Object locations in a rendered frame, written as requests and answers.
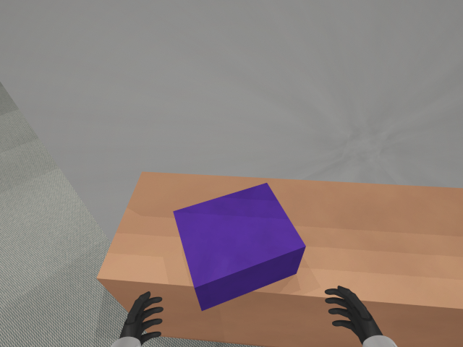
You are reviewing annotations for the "left robot hand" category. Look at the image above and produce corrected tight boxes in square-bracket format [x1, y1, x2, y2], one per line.
[119, 291, 163, 345]

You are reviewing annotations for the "pedestal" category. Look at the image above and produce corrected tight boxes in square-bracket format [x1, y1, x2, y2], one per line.
[97, 171, 463, 347]

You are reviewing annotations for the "carton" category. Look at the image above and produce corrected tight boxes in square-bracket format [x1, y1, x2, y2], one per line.
[173, 183, 306, 311]

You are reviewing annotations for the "right robot hand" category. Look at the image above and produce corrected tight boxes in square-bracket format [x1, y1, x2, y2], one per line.
[325, 286, 383, 344]

